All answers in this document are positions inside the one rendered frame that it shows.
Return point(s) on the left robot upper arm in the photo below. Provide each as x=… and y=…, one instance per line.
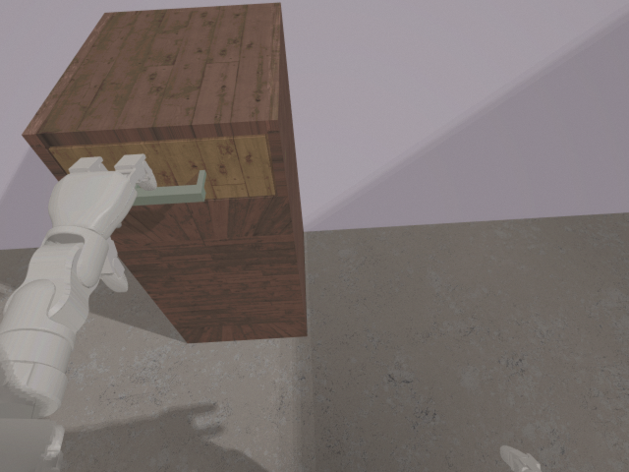
x=30, y=445

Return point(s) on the robot left hand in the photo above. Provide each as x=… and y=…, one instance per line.
x=97, y=199

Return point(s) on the left robot forearm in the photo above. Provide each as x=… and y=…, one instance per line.
x=41, y=319

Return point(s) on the robot right hand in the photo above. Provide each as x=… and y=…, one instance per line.
x=519, y=461

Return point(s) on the cabinet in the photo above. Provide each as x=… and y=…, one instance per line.
x=223, y=269

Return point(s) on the handle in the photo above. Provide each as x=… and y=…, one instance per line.
x=172, y=194

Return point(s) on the drawer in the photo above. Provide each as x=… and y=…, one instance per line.
x=235, y=166

